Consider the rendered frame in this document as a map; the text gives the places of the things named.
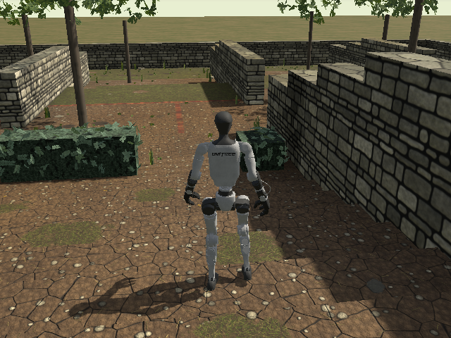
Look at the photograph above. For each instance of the robot left forearm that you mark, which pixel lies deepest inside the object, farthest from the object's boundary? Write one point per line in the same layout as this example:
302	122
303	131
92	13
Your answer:
190	184

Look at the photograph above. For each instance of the humanoid robot head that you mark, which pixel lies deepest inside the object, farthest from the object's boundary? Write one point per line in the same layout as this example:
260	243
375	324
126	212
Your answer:
223	121

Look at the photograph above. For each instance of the right robot hand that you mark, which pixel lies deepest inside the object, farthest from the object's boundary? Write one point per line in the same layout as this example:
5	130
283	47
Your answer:
264	204

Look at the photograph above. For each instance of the robot right forearm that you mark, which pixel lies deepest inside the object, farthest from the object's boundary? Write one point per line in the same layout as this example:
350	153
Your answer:
259	188

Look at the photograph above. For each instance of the robot right foot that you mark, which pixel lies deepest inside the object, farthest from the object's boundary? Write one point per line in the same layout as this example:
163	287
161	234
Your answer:
247	274

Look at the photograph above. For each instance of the left robot hand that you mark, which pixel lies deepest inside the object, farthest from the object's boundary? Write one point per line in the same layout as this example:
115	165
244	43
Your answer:
193	195

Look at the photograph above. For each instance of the robot left upper arm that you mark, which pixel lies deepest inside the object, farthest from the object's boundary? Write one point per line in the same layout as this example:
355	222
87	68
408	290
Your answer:
198	160

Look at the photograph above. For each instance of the robot right upper arm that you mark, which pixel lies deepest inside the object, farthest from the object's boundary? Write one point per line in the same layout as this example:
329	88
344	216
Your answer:
246	148

